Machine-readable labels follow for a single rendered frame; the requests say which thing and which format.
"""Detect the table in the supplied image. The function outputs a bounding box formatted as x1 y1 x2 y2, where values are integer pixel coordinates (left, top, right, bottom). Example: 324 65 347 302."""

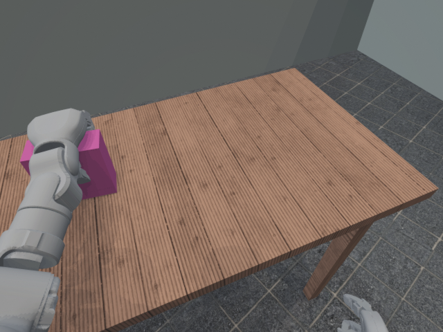
0 68 439 332

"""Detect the robot left hand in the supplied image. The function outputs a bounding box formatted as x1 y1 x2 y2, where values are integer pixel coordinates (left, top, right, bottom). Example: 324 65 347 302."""
27 108 95 184

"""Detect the robot left forearm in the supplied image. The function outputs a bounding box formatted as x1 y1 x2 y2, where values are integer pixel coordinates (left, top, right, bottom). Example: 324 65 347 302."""
0 138 82 271

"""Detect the robot right hand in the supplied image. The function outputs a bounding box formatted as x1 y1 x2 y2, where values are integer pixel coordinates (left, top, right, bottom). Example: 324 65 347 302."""
337 294 388 332

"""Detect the sponge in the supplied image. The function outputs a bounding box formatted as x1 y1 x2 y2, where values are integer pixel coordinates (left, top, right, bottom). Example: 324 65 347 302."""
20 129 117 200

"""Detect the left robot upper arm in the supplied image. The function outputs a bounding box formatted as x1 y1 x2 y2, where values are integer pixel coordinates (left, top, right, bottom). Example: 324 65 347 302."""
0 266 60 332

